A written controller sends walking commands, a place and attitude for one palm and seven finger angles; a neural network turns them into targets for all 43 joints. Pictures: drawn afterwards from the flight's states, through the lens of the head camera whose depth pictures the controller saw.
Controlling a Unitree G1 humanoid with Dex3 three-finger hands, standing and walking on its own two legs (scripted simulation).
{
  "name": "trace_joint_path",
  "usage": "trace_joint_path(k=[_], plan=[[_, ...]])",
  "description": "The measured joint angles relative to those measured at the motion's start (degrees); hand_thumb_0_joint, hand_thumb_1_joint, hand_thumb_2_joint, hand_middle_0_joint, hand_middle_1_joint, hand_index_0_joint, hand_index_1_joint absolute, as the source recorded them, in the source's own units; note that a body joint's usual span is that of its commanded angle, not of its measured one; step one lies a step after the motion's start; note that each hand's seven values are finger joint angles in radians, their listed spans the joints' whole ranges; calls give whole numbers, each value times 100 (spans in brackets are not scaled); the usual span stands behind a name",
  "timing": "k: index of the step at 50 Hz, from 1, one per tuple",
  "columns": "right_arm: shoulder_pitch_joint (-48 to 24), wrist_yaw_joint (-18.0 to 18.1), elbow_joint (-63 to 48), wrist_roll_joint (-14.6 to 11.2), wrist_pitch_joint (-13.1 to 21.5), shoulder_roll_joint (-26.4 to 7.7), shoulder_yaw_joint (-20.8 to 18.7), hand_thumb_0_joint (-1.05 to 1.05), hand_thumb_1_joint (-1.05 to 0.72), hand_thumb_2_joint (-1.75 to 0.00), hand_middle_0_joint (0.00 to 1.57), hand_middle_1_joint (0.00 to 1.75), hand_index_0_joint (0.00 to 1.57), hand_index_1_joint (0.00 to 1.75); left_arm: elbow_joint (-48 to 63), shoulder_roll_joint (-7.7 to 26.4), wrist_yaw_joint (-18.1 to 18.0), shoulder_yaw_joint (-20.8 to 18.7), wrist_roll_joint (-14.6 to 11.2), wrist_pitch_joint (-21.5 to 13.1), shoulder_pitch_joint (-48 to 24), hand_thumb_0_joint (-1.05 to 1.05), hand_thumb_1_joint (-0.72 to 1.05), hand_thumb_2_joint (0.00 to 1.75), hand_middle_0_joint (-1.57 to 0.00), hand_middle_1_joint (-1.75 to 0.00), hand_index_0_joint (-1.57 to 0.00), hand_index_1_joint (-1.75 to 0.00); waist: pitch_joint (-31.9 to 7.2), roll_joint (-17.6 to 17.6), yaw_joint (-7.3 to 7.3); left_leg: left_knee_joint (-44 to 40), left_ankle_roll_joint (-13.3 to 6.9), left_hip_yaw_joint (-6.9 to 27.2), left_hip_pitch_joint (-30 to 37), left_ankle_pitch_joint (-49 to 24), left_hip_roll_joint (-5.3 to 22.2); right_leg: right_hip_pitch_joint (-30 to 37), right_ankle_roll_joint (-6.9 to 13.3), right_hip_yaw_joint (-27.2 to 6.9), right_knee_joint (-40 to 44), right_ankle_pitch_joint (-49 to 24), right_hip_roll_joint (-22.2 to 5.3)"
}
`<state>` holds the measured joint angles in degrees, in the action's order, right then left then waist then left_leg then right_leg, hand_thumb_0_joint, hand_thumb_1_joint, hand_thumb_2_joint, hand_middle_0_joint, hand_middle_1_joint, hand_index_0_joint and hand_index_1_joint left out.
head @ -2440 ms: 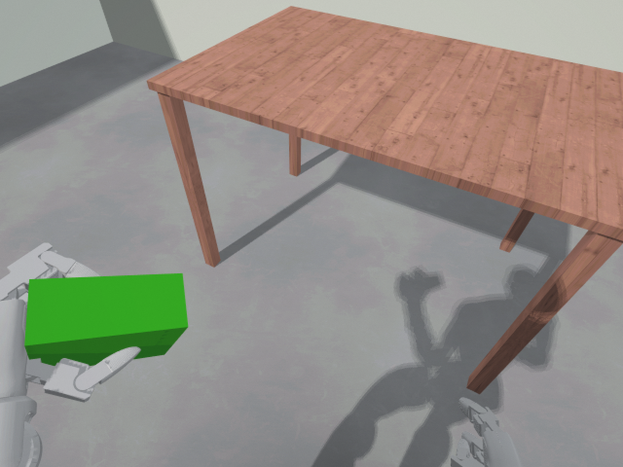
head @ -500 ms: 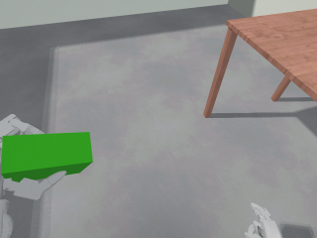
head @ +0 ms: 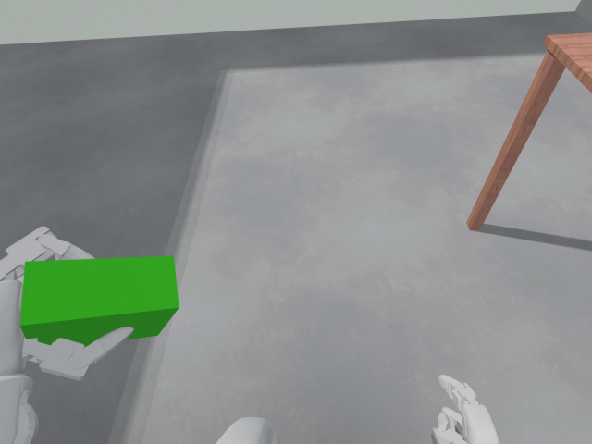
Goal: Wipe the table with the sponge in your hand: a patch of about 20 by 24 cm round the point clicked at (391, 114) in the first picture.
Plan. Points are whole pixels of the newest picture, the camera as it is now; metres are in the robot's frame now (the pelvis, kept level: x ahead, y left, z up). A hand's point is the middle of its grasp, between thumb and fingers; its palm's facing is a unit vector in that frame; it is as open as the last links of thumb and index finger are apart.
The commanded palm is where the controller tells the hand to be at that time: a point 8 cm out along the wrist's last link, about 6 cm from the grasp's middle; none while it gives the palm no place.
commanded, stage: walk around to get in front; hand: left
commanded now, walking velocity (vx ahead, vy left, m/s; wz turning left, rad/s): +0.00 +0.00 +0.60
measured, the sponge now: (125, 302) +0.23 +0.19 +0.15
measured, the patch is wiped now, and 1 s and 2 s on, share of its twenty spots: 0.00 0.00 0.00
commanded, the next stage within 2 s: none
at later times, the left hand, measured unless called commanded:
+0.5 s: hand out of the picture +0.10 +0.28 +0.19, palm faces +0.64 -0.66 -0.40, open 9.6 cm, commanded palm +0.05 +0.31 +0.18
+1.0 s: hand out of the picture +0.12 +0.30 +0.19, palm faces +0.78 -0.47 -0.41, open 9.6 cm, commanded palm +0.06 +0.31 +0.18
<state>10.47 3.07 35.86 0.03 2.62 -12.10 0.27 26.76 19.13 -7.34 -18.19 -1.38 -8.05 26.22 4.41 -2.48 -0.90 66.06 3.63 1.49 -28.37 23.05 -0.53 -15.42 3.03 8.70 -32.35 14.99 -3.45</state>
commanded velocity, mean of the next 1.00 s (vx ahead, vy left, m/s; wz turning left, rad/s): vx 0.33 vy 0.00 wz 0.46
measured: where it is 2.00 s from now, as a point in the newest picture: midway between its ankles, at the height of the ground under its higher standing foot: (289, 406)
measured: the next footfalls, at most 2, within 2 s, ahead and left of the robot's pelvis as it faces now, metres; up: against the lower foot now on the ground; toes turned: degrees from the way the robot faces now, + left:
left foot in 0.26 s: -0.04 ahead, +0.14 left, +0.00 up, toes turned +16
right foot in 0.62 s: +0.12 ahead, -0.10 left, +0.00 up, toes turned +12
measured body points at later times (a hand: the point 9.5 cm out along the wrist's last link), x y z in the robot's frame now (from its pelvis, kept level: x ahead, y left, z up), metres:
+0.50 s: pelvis -0.02 +0.00 +0.01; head -0.03 +0.00 +0.46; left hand +0.06 +0.31 +0.21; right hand +0.17 -0.15 -0.09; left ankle -0.08 +0.13 -0.73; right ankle +0.05 -0.12 -0.67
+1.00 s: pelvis +0.06 -0.01 +0.00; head +0.08 +0.00 +0.45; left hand +0.07 +0.32 +0.21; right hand +0.34 -0.17 -0.07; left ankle +0.03 +0.12 -0.72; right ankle +0.08 -0.11 -0.73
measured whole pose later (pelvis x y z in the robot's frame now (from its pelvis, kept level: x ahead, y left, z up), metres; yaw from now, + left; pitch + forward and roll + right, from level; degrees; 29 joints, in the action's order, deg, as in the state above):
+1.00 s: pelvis +0.06 -0.01 +0.00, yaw +29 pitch +0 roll +3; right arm 13.1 4.6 32.7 0.3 3.3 -16.2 -3.6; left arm 32.7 21.0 -10.5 -20.9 -1.3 -11.1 27.9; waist 3.1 3.3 -2.0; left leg 35.2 0.3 -9.8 -20.0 18.7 3.3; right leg -11.1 0.2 15.7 -31.4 19.3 -9.3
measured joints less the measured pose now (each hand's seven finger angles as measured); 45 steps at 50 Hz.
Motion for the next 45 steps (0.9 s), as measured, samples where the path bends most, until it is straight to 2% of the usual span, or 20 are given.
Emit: trace_joint_path(k=[3,9,13,14,16,18,21,26,30,31,32,34,36,37,40,45], plan=[[81,147,-65,24,-43,-93,-100,2,-91,-90,21,30,21,30,2,108,-5,-8,26,-55,138,0,-44,98,-81,-133,-81,-133,-74,174,87,-191,21,-349,190,-31,93,80,1,176,292,-187,-150],[273,232,-236,113,34,-299,-255,2,-91,-90,20,30,20,30,279,297,-183,-180,5,-129,124,0,-44,98,-81,-133,-81,-133,-267,449,74,-1995,-176,-718,1001,315,257,-115,14,545,420,-349,-339],[328,226,-400,121,98,-367,-263,2,-91,-90,20,30,20,30,652,255,-302,-258,-61,-183,111,0,-44,98,-81,-133,-81,-133,-329,610,40,-3397,-402,-835,1637,272,220,-481,-69,705,-156,-148,-548],[312,231,-451,115,142,-349,-262,1,-91,-90,20,30,20,30,722,253,-325,-285,-85,-209,90,0,-44,98,-81,-133,-81,-133,-300,652,53,-3576,-421,-805,1660,-305,184,-656,-189,618,-571,176,-596],[264,191,-367,92,259,-172,-243,1,-91,-90,20,30,20,30,623,244,-306,-292,-6,-299,-20,0,-44,98,-81,-133,-81,-133,-222,729,63,-3296,-396,-715,1596,-511,136,-1031,-402,113,-1829,1000,-479],[321,94,-229,28,317,43,-181,1,-91,-90,20,30,20,30,423,249,-205,-255,127,-330,-110,0,-44,98,-81,-133,-81,-133,-288,672,121,-3273,-386,-491,1611,-397,148,-1350,-525,-191,-2878,1046,-308],[450,-22,-69,-21,366,312,-29,1,-91,-90,20,30,20,30,364,219,-116,-195,178,-292,-112,0,-44,98,-81,-133,-81,-133,-378,511,108,-3537,-347,-189,1722,-494,212,-1557,-659,-302,-3308,772,-212],[529,-71,87,5,425,540,191,1,-91,-90,21,30,21,30,332,168,-42,-209,86,-364,38,0,-44,98,-81,-133,-81,-133,-379,154,-23,-3885,-264,126,1878,-660,339,-1230,-746,-227,-2101,746,-136],[449,-46,124,36,376,529,256,1,-90,-90,21,30,21,31,10,249,-8,-271,65,-309,-64,0,-44,98,-81,-133,-81,-133,-302,-80,-133,-3491,-222,328,1739,-395,378,-415,-743,-30,-469,723,35],[422,-41,98,24,358,503,257,1,-90,-90,21,30,21,31,-26,301,-8,-282,85,-266,-130,0,-44,98,-81,-133,-81,-133,-299,-80,-123,-3096,-323,351,1532,-134,360,-232,-631,-10,-61,589,42],[323,-36,132,13,322,432,228,1,-90,-90,21,30,21,31,-85,273,4,-242,112,-228,-262,0,-44,98,-81,-133,-81,-133,-233,-124,-123,-2381,-385,349,1227,235,348,-303,-427,49,-132,121,31],[97,-46,282,43,207,229,130,1,-90,-90,21,30,21,31,-186,111,26,-86,122,-164,-472,0,-44,98,-81,-133,-81,-133,-57,-151,-105,-746,-378,263,607,435,216,-342,-137,184,-456,34,-89],[-49,-54,335,54,81,39,40,2,-91,-90,21,30,21,31,-154,-8,55,-22,108,-187,-372,0,-44,98,-81,-133,-81,-133,26,-83,-73,334,-289,9,136,175,180,-222,-69,234,-403,112,-196],[-85,-40,312,51,30,-37,-7,2,-91,-90,21,30,21,31,-95,-27,68,-18,109,-213,-245,0,-44,98,-81,-133,-81,-133,38,-42,-35,582,-236,-114,-36,27,209,-139,-73,267,-286,107,-234],[-80,45,159,35,-30,-190,-156,2,-91,-90,21,30,21,30,113,80,73,-77,96,-289,123,0,-45,98,-81,-133,-81,-133,34,144,61,318,-147,-429,-254,-294,336,113,-106,396,135,-7,-345],[130,117,-155,39,31,-384,-342,2,-91,-90,20,30,20,30,383,305,-96,-263,28,-338,323,0,-44,98,-81,-133,-81,-133,-50,433,14,-1614,-225,-847,105,-394,473,347,-144,592,459,15,-493]])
